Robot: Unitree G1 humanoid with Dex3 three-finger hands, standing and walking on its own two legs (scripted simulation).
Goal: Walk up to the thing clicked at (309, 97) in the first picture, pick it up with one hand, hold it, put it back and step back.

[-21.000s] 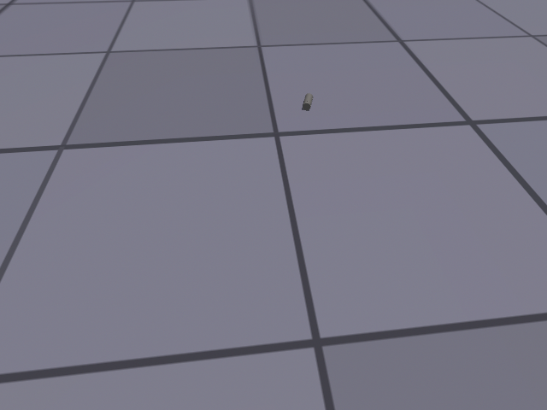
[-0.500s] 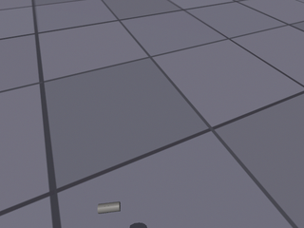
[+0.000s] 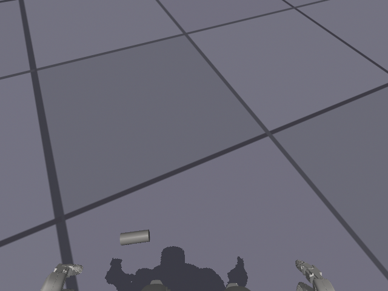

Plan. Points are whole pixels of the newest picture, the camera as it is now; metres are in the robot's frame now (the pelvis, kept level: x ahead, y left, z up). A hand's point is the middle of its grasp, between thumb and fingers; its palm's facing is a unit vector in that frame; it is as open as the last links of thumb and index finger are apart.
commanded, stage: rise first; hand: left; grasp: from above
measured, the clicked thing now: (135, 237) +0.41 +0.26 -0.70
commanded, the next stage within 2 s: none
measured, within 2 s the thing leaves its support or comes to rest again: neither
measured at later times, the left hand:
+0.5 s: hand out of the picture +0.14 +0.27 -0.21, palm faces -0.23 -0.82 -0.52, open 14.2 cm
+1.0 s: hand (100, 266) +0.25 +0.31 -0.42, palm faces -0.45 -0.35 -0.82, open 13.8 cm
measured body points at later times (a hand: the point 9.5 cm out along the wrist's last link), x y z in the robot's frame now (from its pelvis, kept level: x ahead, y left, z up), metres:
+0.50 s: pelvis +0.00 +0.00 -0.08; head +0.12 +0.02 +0.35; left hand +0.15 +0.31 -0.18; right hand +0.19 -0.24 -0.17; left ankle +0.03 +0.12 -0.70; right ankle +0.00 -0.14 -0.69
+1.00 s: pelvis -0.07 -0.01 -0.28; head +0.13 +0.01 +0.12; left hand +0.27 +0.32 -0.37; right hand +0.10 -0.28 -0.41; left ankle +0.02 +0.12 -0.70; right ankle +0.00 -0.14 -0.70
